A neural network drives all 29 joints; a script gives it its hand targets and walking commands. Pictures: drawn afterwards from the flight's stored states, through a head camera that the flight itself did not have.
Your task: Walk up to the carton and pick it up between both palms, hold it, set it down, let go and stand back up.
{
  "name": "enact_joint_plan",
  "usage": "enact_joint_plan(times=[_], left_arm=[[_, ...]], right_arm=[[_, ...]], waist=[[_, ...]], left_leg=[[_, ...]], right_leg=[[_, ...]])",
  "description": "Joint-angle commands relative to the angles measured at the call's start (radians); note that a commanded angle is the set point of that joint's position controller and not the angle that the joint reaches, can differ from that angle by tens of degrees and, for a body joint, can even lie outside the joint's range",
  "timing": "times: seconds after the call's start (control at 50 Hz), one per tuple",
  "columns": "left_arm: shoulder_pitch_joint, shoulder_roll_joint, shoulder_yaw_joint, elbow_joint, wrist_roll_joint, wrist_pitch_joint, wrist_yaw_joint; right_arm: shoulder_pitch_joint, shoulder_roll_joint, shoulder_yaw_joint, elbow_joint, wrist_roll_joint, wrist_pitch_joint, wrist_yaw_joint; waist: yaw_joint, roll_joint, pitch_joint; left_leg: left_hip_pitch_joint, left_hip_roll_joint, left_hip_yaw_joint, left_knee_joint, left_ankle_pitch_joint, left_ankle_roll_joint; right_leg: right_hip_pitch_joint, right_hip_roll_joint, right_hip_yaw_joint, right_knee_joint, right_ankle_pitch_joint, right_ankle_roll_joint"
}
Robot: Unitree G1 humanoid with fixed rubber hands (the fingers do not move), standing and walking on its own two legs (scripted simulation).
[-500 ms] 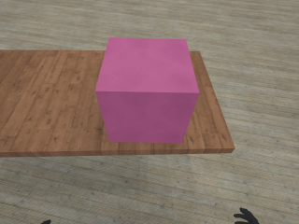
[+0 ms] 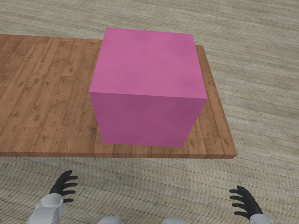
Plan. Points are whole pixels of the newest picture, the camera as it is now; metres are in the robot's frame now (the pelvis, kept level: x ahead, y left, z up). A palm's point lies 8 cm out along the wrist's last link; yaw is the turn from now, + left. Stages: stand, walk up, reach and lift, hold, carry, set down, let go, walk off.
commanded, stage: reach and lift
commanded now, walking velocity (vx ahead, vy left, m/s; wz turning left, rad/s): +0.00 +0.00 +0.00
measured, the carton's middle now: (146, 90) +0.48 +0.01 +0.03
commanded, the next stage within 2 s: none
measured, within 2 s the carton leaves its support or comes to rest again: neither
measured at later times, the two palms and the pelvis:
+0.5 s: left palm (41, 212) +0.15 +0.26 -0.05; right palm (250, 220) +0.13 -0.26 -0.04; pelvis -0.01 +0.01 +0.02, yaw +0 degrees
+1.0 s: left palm (33, 201) +0.16 +0.26 +0.00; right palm (242, 216) +0.13 -0.21 +0.02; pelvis -0.04 +0.03 +0.02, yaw -1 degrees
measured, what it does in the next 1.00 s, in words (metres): stands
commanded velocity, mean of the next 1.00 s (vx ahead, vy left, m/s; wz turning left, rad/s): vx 0.00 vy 0.00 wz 0.00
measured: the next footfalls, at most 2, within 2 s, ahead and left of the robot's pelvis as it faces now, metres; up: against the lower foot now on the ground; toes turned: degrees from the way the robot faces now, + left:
none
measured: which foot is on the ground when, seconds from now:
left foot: down 0.00-1.00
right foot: down 0.00-1.00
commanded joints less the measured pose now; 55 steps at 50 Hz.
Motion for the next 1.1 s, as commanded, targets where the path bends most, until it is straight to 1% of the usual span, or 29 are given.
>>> enact_joint_plan(times=[0.0,0.04,0.14,0.16,0.18,0.2,0.26,0.32,0.38,0.44,0.52,0.56,0.58,0.6,0.62,0.66,0.68,0.7,0.76,0.78,0.8,0.86,0.9,0.92,0.94,1.0,1.04,1.06,1.08], left_arm=[[0.109,0.193,0.144,-0.179,0.068,-0.074,0.012],[0.109,0.183,0.158,-0.223,0.068,-0.116,0.029],[0.174,0.154,0.104,-0.229,-0.001,-0.212,0.016],[0.177,0.156,0.099,-0.249,-0.014,-0.233,0.018],[0.185,0.15,0.091,-0.261,-0.032,-0.262,0.017],[0.172,0.149,0.096,-0.25,-0.037,-0.28,0.017],[0.193,0.16,0.093,-0.269,-0.058,-0.336,0.016],[0.209,0.154,0.078,-0.242,-0.072,-0.374,0.004],[0.221,0.16,0.062,-0.259,-0.079,-0.398,0.005],[0.191,0.171,0.042,-0.295,-0.091,-0.405,0.027],[0.168,0.165,0.015,-0.304,-0.12,-0.398,0.039],[0.117,0.16,-0.008,-0.305,-0.155,-0.399,0.046],[0.094,0.153,-0.026,-0.305,-0.166,-0.395,0.048],[0.084,0.159,-0.018,-0.318,-0.168,-0.393,0.052],[0.073,0.174,-0.01,-0.327,-0.176,-0.394,0.052],[0.048,0.206,0.008,-0.379,-0.187,-0.401,0.044],[0.033,0.223,0.019,-0.399,-0.184,-0.403,0.045],[0.03,0.224,0.02,-0.399,-0.198,-0.4,0.041],[0.004,0.257,0.028,-0.43,-0.21,-0.379,0.037],[0.008,0.247,0.028,-0.443,-0.199,-0.369,0.04],[0.014,0.255,0.027,-0.45,-0.198,-0.362,0.038],[0.055,0.207,-0.021,-0.518,-0.219,-0.334,0.05],[0.041,0.157,-0.063,-0.561,-0.229,-0.338,0.078],[0.061,0.137,-0.102,-0.58,-0.239,-0.347,0.095],[0.068,0.126,-0.136,-0.601,-0.242,-0.364,0.118],[0.115,0.096,-0.164,-0.584,-0.226,-0.399,0.146],[0.092,0.094,-0.152,-0.569,-0.221,-0.418,0.152],[0.112,0.085,-0.164,-0.559,-0.23,-0.435,0.146],[0.116,0.092,-0.139,-0.551,-0.229,-0.461,0.145]], right_arm=[[0.059,-0.157,-0.017,-0.218,0.086,-0.128,-0.004],[0.059,-0.164,-0.012,-0.209,0.1,-0.172,-0.002],[0.121,-0.116,-0.018,-0.224,0.127,-0.262,-0.015],[0.124,-0.124,-0.03,-0.208,0.123,-0.274,-0.016],[0.131,-0.098,-0.01,-0.252,0.139,-0.29,-0.019],[0.132,-0.083,-0.006,-0.232,0.142,-0.296,-0.022],[0.151,-0.071,0.01,-0.284,0.149,-0.326,-0.025],[0.192,-0.032,0.023,-0.277,0.157,-0.328,-0.029],[0.191,-0.015,0.024,-0.323,0.173,-0.325,-0.024],[0.171,-0.012,-0.005,-0.377,0.149,-0.3,-0.021],[0.132,0.003,-0.015,-0.464,0.16,-0.258,-0.021],[0.098,0.02,-0.024,-0.521,0.15,-0.233,-0.023],[0.074,0.013,-0.029,-0.541,0.143,-0.222,-0.026],[0.079,0.021,-0.019,-0.574,0.153,-0.212,-0.033],[0.088,0.019,-0.013,-0.615,0.159,-0.195,-0.041],[0.148,0.051,0.032,-0.711,0.191,-0.174,-0.064],[0.166,0.047,0.035,-0.724,0.195,-0.167,-0.07],[0.166,0.054,0.056,-0.779,0.214,-0.156,-0.079],[0.172,0.066,0.064,-0.793,0.222,-0.101,-0.098],[0.166,0.059,0.07,-0.808,0.227,-0.083,-0.096],[0.18,0.048,0.074,-0.83,0.237,-0.07,-0.098],[0.178,0.011,0.029,-0.853,0.27,-0.054,-0.082],[0.126,0.01,-0.023,-0.844,0.275,-0.049,-0.046],[0.09,-0.011,-0.065,-0.846,0.258,-0.048,-0.029],[0.051,-0.044,-0.108,-0.848,0.249,-0.058,-0.005],[0.083,-0.074,-0.141,-0.793,0.267,-0.087,0.036],[0.075,-0.099,-0.15,-0.768,0.285,-0.106,0.048],[0.105,-0.08,-0.149,-0.739,0.287,-0.112,0.045],[0.107,-0.073,-0.118,-0.782,0.295,-0.121,0.048]], waist=[[-0.012,0.052,-0.344],[-0.006,0.064,-0.384],[-0.027,0.004,-0.426],[-0.035,0.017,-0.421],[-0.035,-0.013,-0.43],[-0.031,0.009,-0.422],[-0.015,-0.003,-0.423],[-0.026,0.0,-0.381],[-0.008,0.055,-0.361],[0.003,0.073,-0.315],[0.017,0.112,-0.25],[0.005,0.088,-0.226],[-0.003,0.067,-0.224],[0.011,0.058,-0.235],[0.005,-0.021,-0.233],[0.01,-0.119,-0.251],[0.009,-0.117,-0.236],[0.02,-0.153,-0.234],[0.022,-0.067,-0.211],[0.03,-0.047,-0.195],[0.023,-0.054,-0.171],[0.018,0.034,-0.185],[0.002,0.141,-0.174],[-0.011,0.231,-0.165],[-0.014,0.283,-0.201],[-0.037,0.237,-0.247],[-0.03,0.238,-0.268],[-0.043,0.2,-0.269],[-0.022,0.162,-0.289]], left_leg=[[0.331,0.016,0.048,-0.1,0.589,-0.036],[0.364,0.02,0.042,-0.105,0.628,-0.046],[0.393,0.008,0.047,-0.146,0.673,-0.043],[0.401,0.011,0.041,-0.157,0.668,-0.045],[0.384,0.004,0.051,-0.166,0.656,-0.042],[0.383,-0.001,0.054,-0.184,0.628,-0.041],[0.364,-0.003,0.061,-0.214,0.567,-0.036],[0.352,-0.004,0.066,-0.248,0.489,-0.031],[0.368,0.003,0.063,-0.283,0.425,-0.036],[0.33,0.024,0.067,-0.324,0.282,-0.031],[0.215,0.037,0.069,-0.396,0.06,-0.022],[0.175,0.035,0.07,-0.405,-0.038,-0.009],[0.207,0.036,0.057,-0.395,-0.097,-0.008],[0.216,0.031,0.055,-0.38,-0.113,-0.001],[0.298,0.003,0.062,-0.323,-0.072,-0.002],[0.53,-0.055,0.053,-0.163,0.047,-0.001],[0.607,-0.069,0.038,-0.12,0.07,-0.004],[0.66,-0.076,0.035,-0.092,0.091,0.0],[0.622,-0.061,0.03,-0.129,0.08,-0.01],[0.66,-0.07,0.02,-0.112,0.05,-0.014],[0.703,-0.069,-0.001,-0.104,0.056,-0.016],[0.759,-0.024,-0.089,-0.143,-0.005,-0.034],[0.554,0.045,-0.117,-0.282,-0.111,-0.052],[0.302,0.105,-0.122,-0.427,-0.229,-0.054],[0.193,0.143,-0.129,-0.496,-0.276,-0.066],[0.233,0.152,-0.16,-0.472,-0.164,-0.099],[0.228,0.143,-0.16,-0.451,-0.152,-0.095],[0.247,0.141,-0.159,-0.444,-0.149,-0.092],[0.234,0.119,-0.127,-0.431,-0.122,-0.082]], right_leg=[[0.118,0.015,-0.073,-0.154,0.728,0.008],[0.114,0.02,-0.073,-0.159,0.731,0.007],[0.175,0.034,-0.072,-0.211,0.812,0.019],[0.178,0.036,-0.078,-0.225,0.788,0.015],[0.191,0.033,-0.07,-0.236,0.829,0.021],[0.203,0.03,-0.064,-0.249,0.793,0.018],[0.233,0.018,-0.047,-0.263,0.785,0.026],[0.223,0.01,-0.038,-0.309,0.686,0.022],[0.183,0.009,-0.04,-0.346,0.526,0.006],[0.124,0.012,-0.044,-0.378,0.255,-0.013],[0.158,0.001,-0.04,-0.376,0.101,-0.012],[0.142,-0.008,-0.032,-0.379,0.016,-0.011],[0.094,-0.019,-0.034,-0.384,-0.028,-0.028],[0.071,-0.031,-0.027,-0.384,-0.063,-0.035],[-0.026,-0.06,-0.014,-0.418,-0.147,-0.049],[-0.285,-0.149,0.036,-0.489,-0.289,-0.111],[-0.382,-0.176,0.048,-0.506,-0.325,-0.137],[-0.448,-0.19,0.05,-0.518,-0.338,-0.15],[-0.42,-0.175,0.052,-0.502,-0.309,-0.139],[-0.471,-0.188,0.049,-0.501,-0.338,-0.155],[-0.519,-0.203,0.049,-0.513,-0.338,-0.162],[-0.55,-0.187,0.016,-0.491,-0.283,-0.174],[-0.358,-0.097,-0.021,-0.417,-0.17,-0.109],[-0.097,-0.012,-0.054,-0.335,0.0,-0.053],[0.033,0.015,-0.058,-0.295,0.06,-0.023],[0.058,0.0,-0.03,-0.304,0.158,-0.021],[0.07,-0.003,-0.009,-0.318,0.165,-0.019],[0.09,-0.001,-0.006,-0.319,0.184,-0.02],[0.104,-0.005,-0.001,-0.327,0.174,-0.015]])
